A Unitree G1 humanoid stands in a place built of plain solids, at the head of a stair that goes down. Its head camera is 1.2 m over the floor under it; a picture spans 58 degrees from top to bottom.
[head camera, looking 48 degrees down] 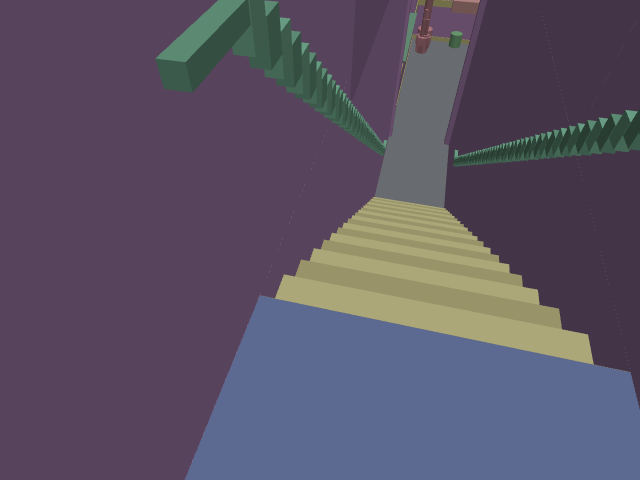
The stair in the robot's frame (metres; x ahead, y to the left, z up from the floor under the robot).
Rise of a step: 0.18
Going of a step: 0.24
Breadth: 1.24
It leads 14 degrees to the right of straight ahead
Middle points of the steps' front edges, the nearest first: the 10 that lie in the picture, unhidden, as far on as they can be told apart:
0.70 -0.35 0.00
0.93 -0.41 -0.18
1.16 -0.47 -0.37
1.38 -0.52 -0.55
1.61 -0.58 -0.74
1.84 -0.63 -0.92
2.07 -0.69 -1.11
2.30 -0.75 -1.29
2.53 -0.80 -1.48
2.76 -0.86 -1.66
